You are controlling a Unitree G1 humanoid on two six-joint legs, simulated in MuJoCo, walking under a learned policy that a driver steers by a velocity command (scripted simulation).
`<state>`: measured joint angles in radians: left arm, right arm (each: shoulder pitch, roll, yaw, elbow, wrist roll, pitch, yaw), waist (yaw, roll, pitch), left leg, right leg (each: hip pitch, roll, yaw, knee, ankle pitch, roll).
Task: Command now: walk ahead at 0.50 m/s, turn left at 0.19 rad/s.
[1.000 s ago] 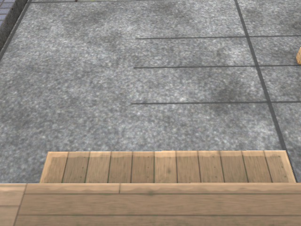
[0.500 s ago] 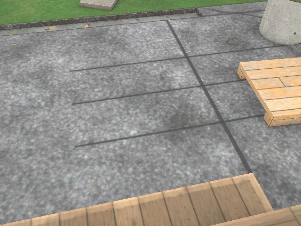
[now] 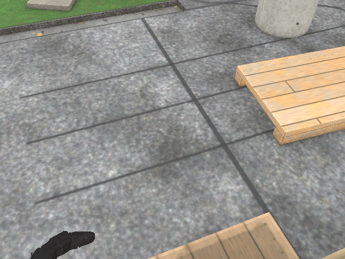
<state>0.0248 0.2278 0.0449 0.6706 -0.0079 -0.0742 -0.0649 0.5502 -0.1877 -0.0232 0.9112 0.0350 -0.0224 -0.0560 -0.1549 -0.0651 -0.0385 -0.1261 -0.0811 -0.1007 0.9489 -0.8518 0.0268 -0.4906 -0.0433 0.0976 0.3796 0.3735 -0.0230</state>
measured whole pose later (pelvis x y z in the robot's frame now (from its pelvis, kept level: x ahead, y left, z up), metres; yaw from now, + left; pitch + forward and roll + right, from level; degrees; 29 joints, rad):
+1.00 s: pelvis +0.52 +0.10 -0.24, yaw +33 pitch +3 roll +1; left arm 0.09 0.26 0.07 0.67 0.03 -0.09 -0.01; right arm 0.37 -0.20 -0.05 0.81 0.03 -0.03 -0.05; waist -0.05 -0.06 -0.04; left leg -0.29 -0.18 -0.20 0.74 -0.49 0.09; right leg -0.69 -0.06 0.19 0.69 0.33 0.05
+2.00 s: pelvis +0.96 +0.41 -0.35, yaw +47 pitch +2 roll +2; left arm 0.19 0.28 0.08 0.76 -0.02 -0.05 0.00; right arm 0.31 -0.23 -0.07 0.85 -0.01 -0.09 0.00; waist -0.04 -0.05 0.01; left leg -0.05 -0.07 0.12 0.25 -0.25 0.06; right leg -0.76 -0.11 0.10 0.85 0.04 0.01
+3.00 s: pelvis +1.41 +0.71 -0.35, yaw +12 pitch +1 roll +1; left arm 0.16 0.31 0.07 0.61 -0.02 -0.01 -0.02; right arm 0.33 -0.28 -0.06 0.83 -0.01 -0.09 0.00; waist -0.08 -0.05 0.03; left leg -0.05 -0.01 0.14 0.28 -0.25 0.02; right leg -0.71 -0.09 0.06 0.91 -0.09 0.01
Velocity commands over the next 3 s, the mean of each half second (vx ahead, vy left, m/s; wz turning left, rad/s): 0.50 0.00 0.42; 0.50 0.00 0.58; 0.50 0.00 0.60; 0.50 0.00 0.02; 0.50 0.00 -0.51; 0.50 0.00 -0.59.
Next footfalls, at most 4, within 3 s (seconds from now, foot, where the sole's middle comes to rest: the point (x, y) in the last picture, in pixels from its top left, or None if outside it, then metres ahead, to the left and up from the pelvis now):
0.04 right None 0.18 -0.13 -0.83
0.64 left None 0.44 0.15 -0.98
1.16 right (132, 232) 0.81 0.08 -1.13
1.66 left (60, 229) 0.88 0.45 -1.13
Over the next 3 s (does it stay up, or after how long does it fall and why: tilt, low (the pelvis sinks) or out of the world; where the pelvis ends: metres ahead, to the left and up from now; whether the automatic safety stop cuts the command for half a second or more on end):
stays up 1.41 0.71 -0.35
